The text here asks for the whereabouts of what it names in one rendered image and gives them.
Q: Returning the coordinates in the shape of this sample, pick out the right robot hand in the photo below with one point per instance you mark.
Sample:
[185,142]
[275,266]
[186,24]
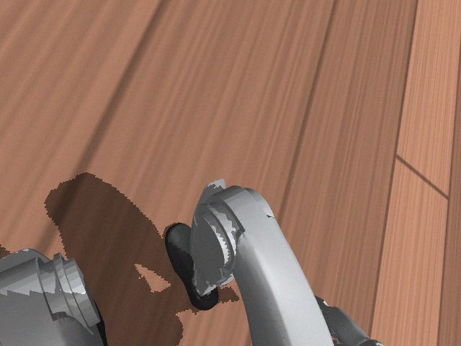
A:
[341,326]

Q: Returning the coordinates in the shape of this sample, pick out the right robot foot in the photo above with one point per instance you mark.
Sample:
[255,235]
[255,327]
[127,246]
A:
[177,241]

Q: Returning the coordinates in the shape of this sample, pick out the left robot foot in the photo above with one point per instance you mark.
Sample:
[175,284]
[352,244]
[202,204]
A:
[101,328]

